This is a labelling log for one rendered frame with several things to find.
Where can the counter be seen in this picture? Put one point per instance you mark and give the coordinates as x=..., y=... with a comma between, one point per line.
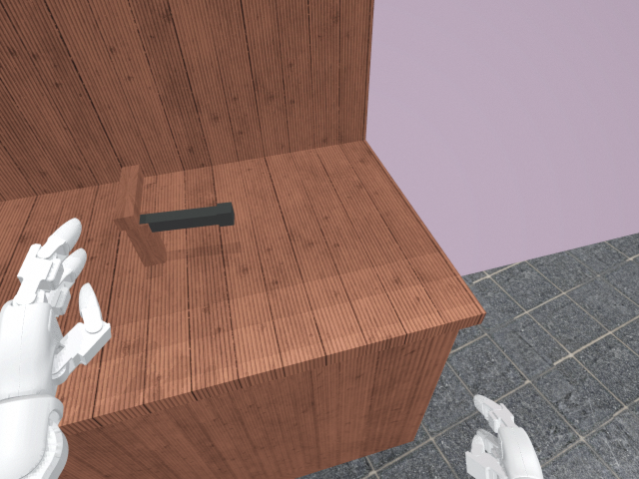
x=312, y=332

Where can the robot left hand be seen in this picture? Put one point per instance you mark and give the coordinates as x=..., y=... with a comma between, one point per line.
x=29, y=330

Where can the left robot forearm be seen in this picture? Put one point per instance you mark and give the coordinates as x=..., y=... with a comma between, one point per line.
x=32, y=446

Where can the robot right hand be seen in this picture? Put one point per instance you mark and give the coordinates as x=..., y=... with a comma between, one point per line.
x=509, y=456

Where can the tap lever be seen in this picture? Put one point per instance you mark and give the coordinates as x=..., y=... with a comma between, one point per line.
x=222, y=214

